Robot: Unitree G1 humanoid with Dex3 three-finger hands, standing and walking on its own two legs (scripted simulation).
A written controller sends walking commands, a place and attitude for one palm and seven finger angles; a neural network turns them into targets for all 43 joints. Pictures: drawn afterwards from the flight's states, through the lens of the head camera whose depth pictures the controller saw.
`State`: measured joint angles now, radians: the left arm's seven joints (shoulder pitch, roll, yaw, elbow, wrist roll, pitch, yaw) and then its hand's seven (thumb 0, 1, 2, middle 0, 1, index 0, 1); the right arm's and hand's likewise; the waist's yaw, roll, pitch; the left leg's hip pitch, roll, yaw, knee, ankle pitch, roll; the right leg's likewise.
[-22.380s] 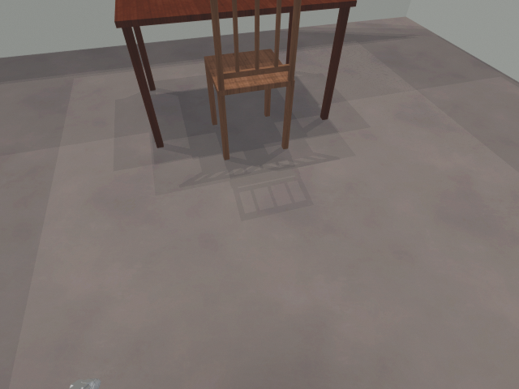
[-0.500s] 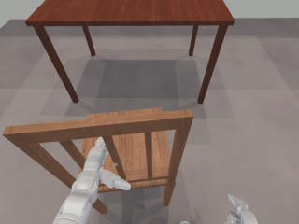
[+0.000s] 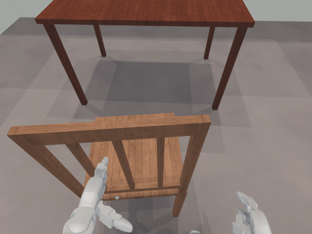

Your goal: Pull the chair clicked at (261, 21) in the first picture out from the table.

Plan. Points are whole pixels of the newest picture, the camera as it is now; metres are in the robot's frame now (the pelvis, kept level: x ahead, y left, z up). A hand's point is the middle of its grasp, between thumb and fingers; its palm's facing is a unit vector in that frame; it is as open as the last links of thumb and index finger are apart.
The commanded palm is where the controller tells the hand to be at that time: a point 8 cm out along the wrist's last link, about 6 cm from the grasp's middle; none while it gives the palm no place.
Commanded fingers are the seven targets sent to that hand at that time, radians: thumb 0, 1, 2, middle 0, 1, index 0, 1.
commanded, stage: draw the fingers out of the gap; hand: left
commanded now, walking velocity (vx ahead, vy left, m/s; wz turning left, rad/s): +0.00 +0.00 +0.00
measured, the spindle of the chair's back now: (125, 167) +0.30 +0.10 -0.03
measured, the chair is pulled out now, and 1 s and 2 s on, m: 0.62 0.62 0.62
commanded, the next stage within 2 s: draw the hand back to the body in 0.40 s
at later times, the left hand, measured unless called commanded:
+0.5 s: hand (109, 230) +0.15 +0.11 -0.02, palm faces -0.07 -0.99 -0.13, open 17.5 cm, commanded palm +0.12 +0.16 +0.00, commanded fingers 0.00 -0.55 0.20 0.00 0.00 0.00 0.00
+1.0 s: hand (73, 215) +0.16 +0.17 +0.08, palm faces +0.00 -1.00 -0.09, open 17.4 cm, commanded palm +0.13 +0.23 +0.09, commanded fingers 0.00 -0.37 0.29 -0.03 -0.04 -0.03 -0.04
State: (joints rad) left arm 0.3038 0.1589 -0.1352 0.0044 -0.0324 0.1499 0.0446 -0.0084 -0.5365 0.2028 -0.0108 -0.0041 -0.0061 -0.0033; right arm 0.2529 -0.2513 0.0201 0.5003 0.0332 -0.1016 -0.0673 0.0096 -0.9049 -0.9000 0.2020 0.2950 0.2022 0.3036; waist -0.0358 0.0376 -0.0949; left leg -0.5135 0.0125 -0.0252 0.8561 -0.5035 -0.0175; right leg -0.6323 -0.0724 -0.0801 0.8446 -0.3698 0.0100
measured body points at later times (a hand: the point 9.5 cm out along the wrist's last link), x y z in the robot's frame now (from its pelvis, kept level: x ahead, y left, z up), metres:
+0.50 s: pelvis -0.01 +0.01 -0.01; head +0.02 +0.00 +0.43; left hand +0.15 +0.17 -0.01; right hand +0.17 -0.23 -0.08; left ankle -0.04 +0.13 -0.70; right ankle +0.03 -0.13 -0.70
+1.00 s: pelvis -0.01 +0.01 -0.02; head +0.02 +0.00 +0.43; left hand +0.16 +0.22 +0.08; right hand +0.17 -0.22 -0.09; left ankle -0.05 +0.13 -0.70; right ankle +0.03 -0.13 -0.70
